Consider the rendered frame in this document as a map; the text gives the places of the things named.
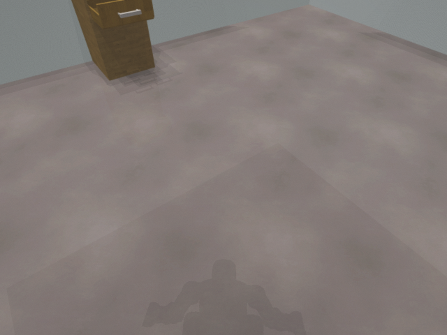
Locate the handle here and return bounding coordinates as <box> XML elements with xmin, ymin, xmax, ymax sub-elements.
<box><xmin>118</xmin><ymin>9</ymin><xmax>142</xmax><ymax>18</ymax></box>

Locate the drawer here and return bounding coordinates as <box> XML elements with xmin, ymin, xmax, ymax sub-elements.
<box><xmin>87</xmin><ymin>0</ymin><xmax>154</xmax><ymax>29</ymax></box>

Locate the cabinet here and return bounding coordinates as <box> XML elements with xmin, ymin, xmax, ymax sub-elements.
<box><xmin>71</xmin><ymin>0</ymin><xmax>155</xmax><ymax>80</ymax></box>

